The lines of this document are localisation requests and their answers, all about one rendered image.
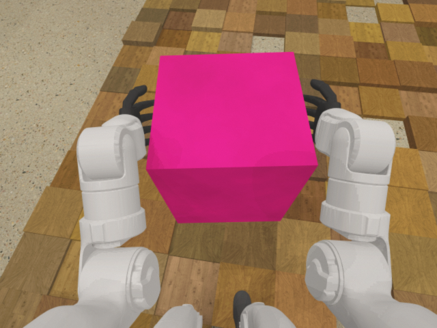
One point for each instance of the left robot hand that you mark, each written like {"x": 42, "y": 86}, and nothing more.
{"x": 131, "y": 108}

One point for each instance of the right robot hand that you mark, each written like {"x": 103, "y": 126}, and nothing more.
{"x": 322, "y": 105}

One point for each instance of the right robot thigh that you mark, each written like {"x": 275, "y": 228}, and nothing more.
{"x": 265, "y": 316}

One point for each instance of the robot left upper arm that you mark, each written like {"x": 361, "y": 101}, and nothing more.
{"x": 115, "y": 286}

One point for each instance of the robot right upper arm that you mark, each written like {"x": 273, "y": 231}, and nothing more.
{"x": 354, "y": 281}

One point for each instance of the robot right forearm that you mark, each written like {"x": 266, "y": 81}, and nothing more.
{"x": 361, "y": 155}

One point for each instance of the robot left forearm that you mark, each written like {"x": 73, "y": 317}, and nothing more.
{"x": 108, "y": 173}

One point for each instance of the robot right foot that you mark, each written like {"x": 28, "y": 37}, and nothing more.
{"x": 241, "y": 300}

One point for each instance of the carton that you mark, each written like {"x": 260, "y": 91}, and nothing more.
{"x": 230, "y": 139}

